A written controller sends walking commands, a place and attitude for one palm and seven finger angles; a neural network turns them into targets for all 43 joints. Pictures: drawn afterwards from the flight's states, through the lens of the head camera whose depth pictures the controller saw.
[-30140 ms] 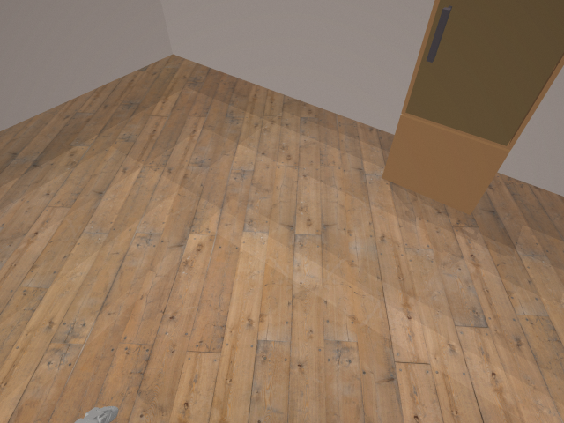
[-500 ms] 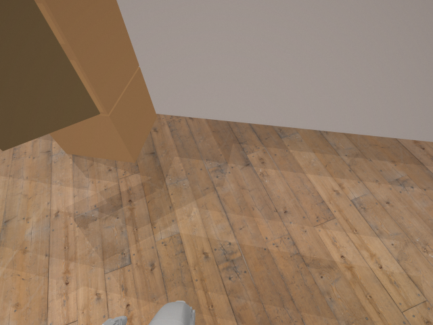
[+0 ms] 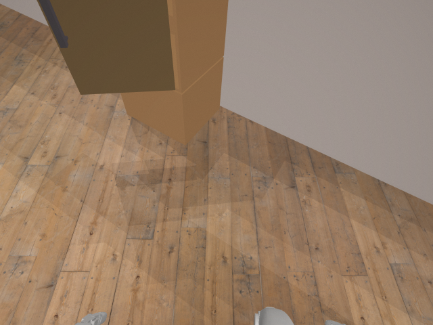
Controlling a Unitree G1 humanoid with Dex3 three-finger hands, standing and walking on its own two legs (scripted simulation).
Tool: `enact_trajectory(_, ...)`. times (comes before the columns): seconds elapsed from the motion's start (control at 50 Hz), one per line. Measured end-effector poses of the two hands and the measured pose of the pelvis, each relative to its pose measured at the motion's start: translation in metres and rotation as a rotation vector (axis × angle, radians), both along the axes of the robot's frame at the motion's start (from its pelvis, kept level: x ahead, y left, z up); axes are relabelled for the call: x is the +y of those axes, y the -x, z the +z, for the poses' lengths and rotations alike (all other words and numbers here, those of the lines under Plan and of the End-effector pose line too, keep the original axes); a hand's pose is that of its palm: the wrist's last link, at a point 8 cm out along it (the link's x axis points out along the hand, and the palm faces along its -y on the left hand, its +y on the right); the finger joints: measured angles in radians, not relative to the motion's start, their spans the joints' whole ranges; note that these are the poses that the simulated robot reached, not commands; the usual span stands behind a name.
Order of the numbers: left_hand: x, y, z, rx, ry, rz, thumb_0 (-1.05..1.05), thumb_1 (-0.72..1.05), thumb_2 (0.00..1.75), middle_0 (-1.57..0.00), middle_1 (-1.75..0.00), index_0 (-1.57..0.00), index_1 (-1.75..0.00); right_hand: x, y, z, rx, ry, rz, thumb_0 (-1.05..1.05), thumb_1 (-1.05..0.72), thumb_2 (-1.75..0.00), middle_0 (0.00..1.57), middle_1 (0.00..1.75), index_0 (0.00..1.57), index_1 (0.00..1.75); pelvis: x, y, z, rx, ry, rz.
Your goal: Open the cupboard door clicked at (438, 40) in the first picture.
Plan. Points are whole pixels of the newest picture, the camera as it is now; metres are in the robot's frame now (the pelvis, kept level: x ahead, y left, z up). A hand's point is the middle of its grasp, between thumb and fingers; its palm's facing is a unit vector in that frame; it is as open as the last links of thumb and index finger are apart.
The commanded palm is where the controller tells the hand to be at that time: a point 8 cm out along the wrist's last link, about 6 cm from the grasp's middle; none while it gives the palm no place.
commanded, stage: turn to face it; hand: left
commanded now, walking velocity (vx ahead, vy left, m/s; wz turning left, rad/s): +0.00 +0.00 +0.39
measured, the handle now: (54, 18) +0.98 +0.64 +0.00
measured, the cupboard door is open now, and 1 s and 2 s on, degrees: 40 40 40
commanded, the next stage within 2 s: take the last steps up to it in 0.34 s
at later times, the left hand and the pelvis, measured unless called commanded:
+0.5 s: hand out of the picture +0.04 +0.12 -0.15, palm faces +0.23 -0.93 -0.27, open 7.2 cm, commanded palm none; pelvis +0.02 -0.08 +0.01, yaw +12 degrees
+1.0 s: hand out of the picture -0.03 +0.21 -0.18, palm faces +0.43 -0.89 -0.19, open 7.4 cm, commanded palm none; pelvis +0.08 +0.05 -0.01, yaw +20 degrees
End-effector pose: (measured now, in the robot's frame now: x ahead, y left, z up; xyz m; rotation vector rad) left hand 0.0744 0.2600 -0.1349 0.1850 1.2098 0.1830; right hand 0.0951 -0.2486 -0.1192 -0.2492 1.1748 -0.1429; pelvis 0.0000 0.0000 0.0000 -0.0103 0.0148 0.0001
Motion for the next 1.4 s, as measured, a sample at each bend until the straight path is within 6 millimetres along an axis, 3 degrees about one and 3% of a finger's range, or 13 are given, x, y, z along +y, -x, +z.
enact_trajectory(0.12, -0.021, -0.024, 0.009, -0.049, -0.008, 0.001, 0.00, 0.91, 0.90, -0.20, -0.30, -0.20, -0.30, -0.011, 0.022, -0.010, 0.079, -0.032, -0.014, 0.00, -0.90, -0.90, 0.21, 0.30, 0.20, 0.30, -0.019, -0.006, 0.001, 0.013, -0.001, 0.045)
enact_trajectory(0.24, -0.054, -0.034, 0.013, -0.097, -0.042, 0.013, 0.00, 0.91, 0.90, -0.20, -0.30, -0.20, -0.30, -0.042, 0.035, -0.037, 0.149, -0.068, -0.027, 0.00, -0.90, -0.90, 0.21, 0.30, 0.20, 0.30, -0.050, -0.012, -0.010, 0.022, -0.028, 0.089)
enact_trajectory(0.38, -0.087, 0.004, 0.023, -0.043, -0.039, 0.094, 0.00, 0.91, 0.90, -0.20, -0.30, -0.20, -0.30, -0.066, 0.014, -0.036, 0.185, -0.076, 0.016, 0.00, -0.91, -0.90, 0.20, 0.30, 0.20, 0.30, -0.070, -0.019, 0.001, -0.002, -0.057, 0.163)
enact_trajectory(0.5, -0.097, 0.048, 0.020, 0.023, -0.030, 0.206, 0.00, 0.93, 0.90, -0.20, -0.30, -0.21, -0.30, -0.066, -0.021, -0.028, 0.169, -0.066, 0.102, 0.00, -0.91, -0.90, 0.20, 0.30, 0.20, 0.29, -0.078, -0.024, 0.005, -0.002, -0.066, 0.217)
enact_trajectory(0.62, -0.101, 0.108, 0.013, 0.110, 0.008, 0.331, 0.00, 0.92, 0.90, -0.20, -0.30, -0.20, -0.30, -0.038, -0.073, -0.021, 0.110, -0.063, 0.232, 0.00, -0.91, -0.90, 0.20, 0.30, 0.19, 0.29, -0.069, -0.030, 0.005, -0.007, -0.055, 0.269)
enact_trajectory(0.76, -0.103, 0.183, 0.004, 0.285, 0.087, 0.465, 0.00, 0.91, 0.90, -0.20, -0.30, -0.20, -0.30, 0.033, -0.149, -0.002, -0.025, -0.079, 0.383, 0.01, -0.91, -0.90, 0.20, 0.30, 0.19, 0.29, -0.037, -0.042, 0.004, -0.006, -0.049, 0.313)
enact_trajectory(0.82, -0.096, 0.203, -0.002, 0.356, 0.128, 0.502, 0.00, 0.91, 0.90, -0.20, -0.30, -0.20, -0.30, 0.071, -0.178, 0.005, -0.090, -0.084, 0.438, 0.00, -0.91, -0.90, 0.20, 0.30, 0.19, 0.29, -0.015, -0.050, -0.001, -0.006, -0.046, 0.327)
enact_trajectory(0.88, -0.078, 0.207, -0.017, 0.404, 0.163, 0.510, 0.00, 0.91, 0.90, -0.20, -0.30, -0.20, -0.30, 0.102, -0.195, 0.000, -0.169, -0.078, 0.458, 0.00, -0.91, -0.90, 0.20, 0.30, 0.20, 0.30, 0.012, -0.057, -0.015, -0.011, -0.031, 0.340)
enact_trajectory(0.96, -0.035, 0.164, -0.021, 0.338, 0.142, 0.485, 0.01, 0.91, 0.90, -0.20, -0.30, -0.20, -0.30, 0.115, -0.175, -0.005, -0.120, -0.061, 0.422, 0.00, -0.91, -0.90, 0.20, 0.30, 0.20, 0.30, 0.036, -0.068, -0.012, -0.021, -0.036, 0.340)
enact_trajectory(1.06, 0.022, 0.070, -0.010, 0.131, 0.084, 0.419, 0.00, 0.91, 0.90, -0.19, -0.30, -0.20, -0.30, 0.110, -0.126, -0.013, 0.043, -0.036, 0.331, -0.01, -0.93, -0.90, 0.20, 0.30, 0.20, 0.30, 0.061, -0.088, -0.001, -0.018, -0.035, 0.349)
enact_trajectory(1.16, 0.064, -0.021, 0.003, -0.018, 0.038, 0.346, 0.00, 0.91, 0.90, -0.19, -0.30, -0.20, -0.30, 0.098, -0.076, -0.017, 0.219, -0.012, 0.244, 0.00, -0.93, -0.90, 0.20, 0.30, 0.20, 0.30, 0.080, -0.115, 0.002, -0.015, -0.042, 0.350)
enact_trajectory(1.28, 0.090, -0.121, 0.011, -0.107, 0.012, 0.254, 0.00, 0.91, 0.90, -0.19, -0.30, -0.20, -0.30, 0.100, -0.035, -0.018, 0.408, -0.017, 0.148, 0.00, -0.92, -0.90, 0.20, 0.30, 0.20, 0.30, 0.094, -0.158, -0.002, -0.006, -0.048, 0.338)
enact_trajectory(1.4, 0.092, -0.214, 0.007, -0.164, 0.010, 0.171, 0.00, 0.91, 0.90, -0.19, -0.30, -0.20, -0.30, 0.115, -0.035, -0.023, 0.547, -0.052, 0.084, 0.00, -0.91, -0.90, 0.20, 0.30, 0.20, 0.30, 0.100, -0.214, -0.014, 0.001, -0.041, 0.324)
